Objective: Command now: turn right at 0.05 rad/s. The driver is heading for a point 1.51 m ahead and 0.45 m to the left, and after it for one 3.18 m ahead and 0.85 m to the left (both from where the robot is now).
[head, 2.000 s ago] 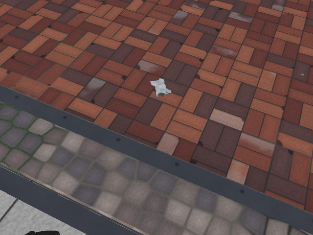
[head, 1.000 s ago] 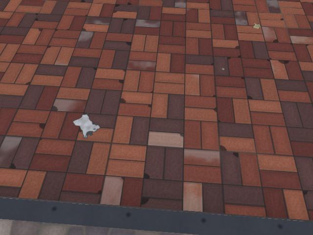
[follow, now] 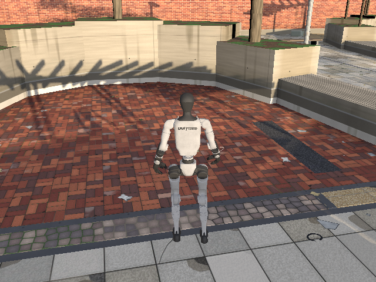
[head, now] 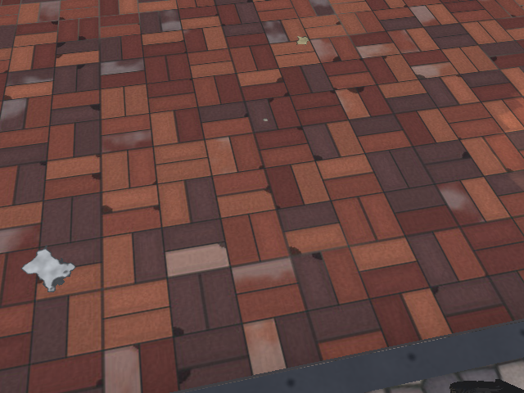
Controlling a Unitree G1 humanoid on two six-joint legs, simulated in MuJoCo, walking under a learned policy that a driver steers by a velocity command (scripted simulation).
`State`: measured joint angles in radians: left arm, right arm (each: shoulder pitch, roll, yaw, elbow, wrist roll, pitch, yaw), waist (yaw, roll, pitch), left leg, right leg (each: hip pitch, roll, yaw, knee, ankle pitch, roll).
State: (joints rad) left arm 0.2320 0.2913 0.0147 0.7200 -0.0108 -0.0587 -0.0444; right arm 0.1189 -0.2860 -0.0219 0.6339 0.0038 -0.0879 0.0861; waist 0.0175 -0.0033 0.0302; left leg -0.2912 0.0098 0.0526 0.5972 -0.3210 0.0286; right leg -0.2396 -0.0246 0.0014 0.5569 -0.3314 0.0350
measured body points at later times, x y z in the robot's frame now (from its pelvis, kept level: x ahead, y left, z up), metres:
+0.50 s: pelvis +0.07 -0.04 +0.01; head +0.08 -0.04 +0.46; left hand +0.13 +0.22 -0.11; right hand +0.17 -0.30 -0.10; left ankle +0.04 +0.10 -0.66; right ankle +0.01 -0.13 -0.73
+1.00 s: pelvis +0.33 +0.02 +0.01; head +0.35 +0.02 +0.45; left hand +0.42 +0.26 -0.12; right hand +0.36 -0.23 -0.13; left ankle +0.35 +0.09 -0.73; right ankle +0.32 -0.13 -0.64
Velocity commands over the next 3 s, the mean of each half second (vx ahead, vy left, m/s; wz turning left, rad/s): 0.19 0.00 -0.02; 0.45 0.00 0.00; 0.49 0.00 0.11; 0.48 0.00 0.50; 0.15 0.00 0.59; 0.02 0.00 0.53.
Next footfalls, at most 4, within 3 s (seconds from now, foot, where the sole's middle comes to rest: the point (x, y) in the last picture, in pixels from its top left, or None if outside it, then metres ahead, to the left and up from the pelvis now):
0.80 left None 0.40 0.09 -0.77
1.44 right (328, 308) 0.78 -0.17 -0.90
1.90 left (230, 244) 1.00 0.14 -0.90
2.38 right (253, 190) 1.24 0.07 -0.90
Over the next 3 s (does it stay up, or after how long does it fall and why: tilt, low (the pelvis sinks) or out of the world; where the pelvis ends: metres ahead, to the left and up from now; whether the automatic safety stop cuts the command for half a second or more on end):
stays up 1.06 0.13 -0.12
